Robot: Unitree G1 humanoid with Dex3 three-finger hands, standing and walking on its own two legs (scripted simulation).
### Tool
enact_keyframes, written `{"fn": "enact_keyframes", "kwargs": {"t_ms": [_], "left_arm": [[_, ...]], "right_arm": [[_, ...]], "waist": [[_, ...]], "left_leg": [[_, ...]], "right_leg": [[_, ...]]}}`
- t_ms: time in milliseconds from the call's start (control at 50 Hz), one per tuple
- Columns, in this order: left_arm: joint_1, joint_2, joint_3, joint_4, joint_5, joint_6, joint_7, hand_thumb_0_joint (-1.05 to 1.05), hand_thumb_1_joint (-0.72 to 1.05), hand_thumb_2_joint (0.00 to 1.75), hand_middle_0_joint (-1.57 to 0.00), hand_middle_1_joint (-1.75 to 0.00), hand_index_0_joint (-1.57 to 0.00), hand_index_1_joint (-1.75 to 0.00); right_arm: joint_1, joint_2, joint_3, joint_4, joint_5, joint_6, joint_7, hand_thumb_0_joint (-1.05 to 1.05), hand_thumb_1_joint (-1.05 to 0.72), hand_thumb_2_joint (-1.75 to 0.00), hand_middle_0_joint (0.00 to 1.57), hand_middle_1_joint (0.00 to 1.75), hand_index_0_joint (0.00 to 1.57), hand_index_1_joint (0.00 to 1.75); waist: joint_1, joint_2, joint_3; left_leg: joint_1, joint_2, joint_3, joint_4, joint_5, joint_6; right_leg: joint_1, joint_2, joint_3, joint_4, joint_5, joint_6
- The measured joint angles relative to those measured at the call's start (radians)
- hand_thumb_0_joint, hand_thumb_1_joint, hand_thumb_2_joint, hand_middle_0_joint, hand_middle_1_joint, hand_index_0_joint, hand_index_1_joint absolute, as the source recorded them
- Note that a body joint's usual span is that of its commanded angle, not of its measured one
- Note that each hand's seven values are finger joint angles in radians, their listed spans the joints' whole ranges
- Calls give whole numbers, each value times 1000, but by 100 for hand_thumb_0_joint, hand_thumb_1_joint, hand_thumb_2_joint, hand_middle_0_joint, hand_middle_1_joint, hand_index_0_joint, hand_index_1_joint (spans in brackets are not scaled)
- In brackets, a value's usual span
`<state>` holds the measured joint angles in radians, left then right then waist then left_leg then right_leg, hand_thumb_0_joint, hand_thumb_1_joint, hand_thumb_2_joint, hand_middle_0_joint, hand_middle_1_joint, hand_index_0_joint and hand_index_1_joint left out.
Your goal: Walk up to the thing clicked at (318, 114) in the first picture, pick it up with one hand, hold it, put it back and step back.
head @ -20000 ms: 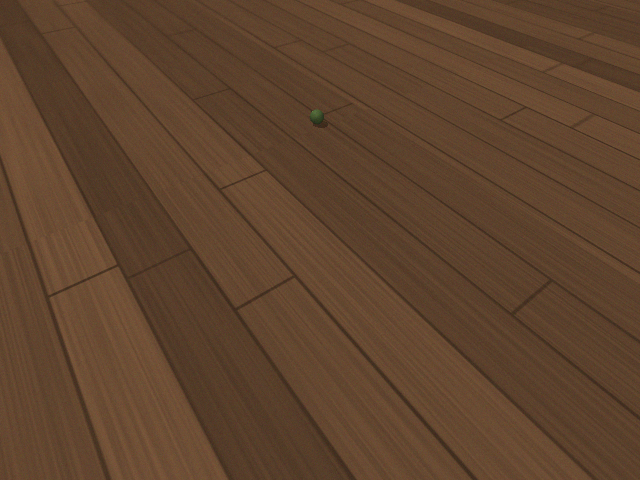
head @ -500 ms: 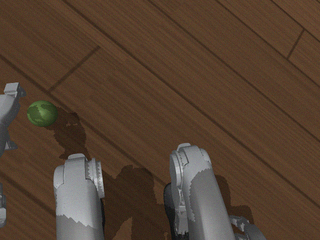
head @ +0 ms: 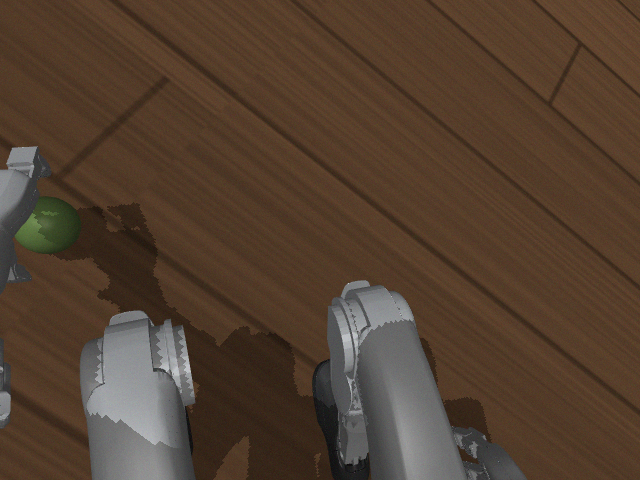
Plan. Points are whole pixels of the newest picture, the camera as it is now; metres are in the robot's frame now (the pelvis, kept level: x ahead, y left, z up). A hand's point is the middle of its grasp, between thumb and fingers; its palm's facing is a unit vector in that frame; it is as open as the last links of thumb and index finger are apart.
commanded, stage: approach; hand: left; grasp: from above
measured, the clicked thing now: (47, 225) +0.47 +0.31 -0.28
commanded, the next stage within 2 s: rest palm in 0.88 s
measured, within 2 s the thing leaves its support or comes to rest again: neither
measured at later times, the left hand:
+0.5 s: hand out of the picture +0.42 +0.33 -0.18, palm faces -0.56 -0.16 -0.81, open 13.9 cm
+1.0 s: hand (4, 180) +0.49 +0.32 -0.16, palm faces -0.41 -0.09 -0.91, open 13.7 cm
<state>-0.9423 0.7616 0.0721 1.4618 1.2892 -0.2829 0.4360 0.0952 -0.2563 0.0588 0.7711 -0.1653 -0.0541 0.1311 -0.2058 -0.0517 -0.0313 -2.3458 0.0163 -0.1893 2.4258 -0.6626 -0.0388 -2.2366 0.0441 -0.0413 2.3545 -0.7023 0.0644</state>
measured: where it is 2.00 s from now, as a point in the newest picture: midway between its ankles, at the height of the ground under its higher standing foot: (263, 463)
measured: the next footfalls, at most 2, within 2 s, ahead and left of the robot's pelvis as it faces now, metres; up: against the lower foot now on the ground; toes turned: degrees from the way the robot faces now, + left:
none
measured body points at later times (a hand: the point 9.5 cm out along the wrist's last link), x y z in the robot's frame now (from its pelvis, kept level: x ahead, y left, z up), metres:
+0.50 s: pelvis +0.00 +0.00 +0.01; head +0.25 +0.08 +0.38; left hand +0.44 +0.34 -0.13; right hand +0.05 -0.26 -0.10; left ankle +0.08 +0.14 -0.29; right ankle +0.10 -0.13 -0.29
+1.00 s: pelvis +0.00 +0.01 +0.00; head +0.24 +0.09 +0.37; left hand +0.50 +0.32 -0.10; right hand +0.06 -0.27 -0.10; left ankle +0.08 +0.14 -0.29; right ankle +0.10 -0.13 -0.29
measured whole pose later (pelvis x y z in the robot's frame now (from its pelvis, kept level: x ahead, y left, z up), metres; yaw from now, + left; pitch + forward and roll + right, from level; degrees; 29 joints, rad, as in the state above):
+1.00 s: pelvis +0.00 +0.01 +0.00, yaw -1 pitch +33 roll -10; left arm -1.14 0.85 0.08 1.63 1.27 -0.12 0.41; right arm 0.10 -0.28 0.14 0.71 -0.16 -0.05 0.11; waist -0.30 -0.02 -0.01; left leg -2.38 0.02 -0.19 2.43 -0.64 -0.01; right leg -2.25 0.05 -0.04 2.35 -0.68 0.07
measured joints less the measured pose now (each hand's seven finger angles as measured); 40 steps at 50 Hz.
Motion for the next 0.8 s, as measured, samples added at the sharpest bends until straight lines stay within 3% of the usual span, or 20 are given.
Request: {"fn": "enact_keyframes", "kwargs": {"t_ms": [120, 200, 260, 340, 420, 480, 540, 620, 720, 800], "left_arm": [[-74, 3, 42, 19, 36, 56, 48, 0, -52, 97, -8, -106, -9, -105], [-111, 17, 61, 38, 21, 123, 39, 0, -52, 97, -8, -106, -9, -105], [-120, 28, 51, 47, -17, 167, -1, 0, -52, 97, -7, -106, -8, -105], [-92, 40, 37, 45, -81, 186, -92, 0, -52, 97, -7, -107, -8, -105], [-21, 48, 41, 16, -125, 143, -182, 0, -51, 95, -7, -108, -9, -106], [54, 46, 56, -58, -135, 68, -206, 0, -50, 94, -7, -109, -10, -106], [144, 28, 64, -192, -115, -10, -181, 0, -49, 93, -8, -109, -10, -106], [183, -7, 32, -258, -70, -58, -95, 0, -49, 93, -8, -108, -11, -106], [76, -26, -20, -107, -4, -9, 8, 0, -51, 97, -8, -107, -10, -105], [-55, -24, -44, 40, 16, 62, 44, 0, -50, 102, -10, -108, -10, -107]], "right_arm": [[10, -2, 17, -14, -6, -2, -4, 1, -91, -89, 20, 30, 21, 30], [28, -8, 26, -23, 1, 13, -5, 1, -91, -89, 20, 30, 21, 30], [40, -11, 31, -29, 13, 24, -4, 1, -91, -89, 20, 30, 20, 30], [50, -10, 39, -40, 24, 41, -1, 1, -91, -89, 20, 30, 20, 30], [59, -11, 52, -49, 25, 52, 3, 1, -91, -89, 20, 30, 21, 30], [65, -13, 49, -54, 22, 57, 7, 1, -91, -89, 21, 30, 21, 30], [69, -17, 26, -55, 21, 64, 8, 1, -91, -89, 21, 30, 21, 30], [44, -21, -9, -37, 20, 72, 4, 1, -91, -89, 21, 30, 21, 30], [-26, -21, -13, -29, 14, 48, -11, 1, -91, -89, 20, 30, 21, 30], [-64, -16, 10, -35, 6, 15, -16, 0, -91, -89, 20, 30, 20, 30]], "waist": [[-57, 6, 1], [-79, 32, -9], [-79, 52, -3], [-67, 66, 19], [-46, 58, 37], [-18, 40, 46], [15, 26, 45], [39, 6, 16], [17, 0, -22], [-20, 3, -26]], "left_leg": [[-17, 0, -5, 13, -4, -1], [-22, 6, -3, 11, -13, 3], [-12, 12, 0, 2, -19, 8], [15, 18, 5, -15, -24, 15], [34, 14, 4, -26, -21, 12], [36, 8, -5, -22, -17, 6], [33, -2, -13, -11, -13, 0], [27, -10, -4, -1, -7, 5], [9, -13, 11, -4, 15, 16], [-7, -12, 17, -11, 34, 23]], "right_leg": [[-16, 2, -3, 10, -2, -7], [-23, 5, -2, 5, -5, -2], [-16, 9, 1, -6, -7, 8], [10, 10, 3, -25, -8, 20], [31, 6, 1, -35, -8, 18], [38, 2, -7, -33, -7, 14], [43, -4, -14, -24, -10, 7], [44, -10, -7, -9, -15, -2], [28, -13, 3, -7, -2, -14], [12, -12, 7, -13, 16, -18]]}}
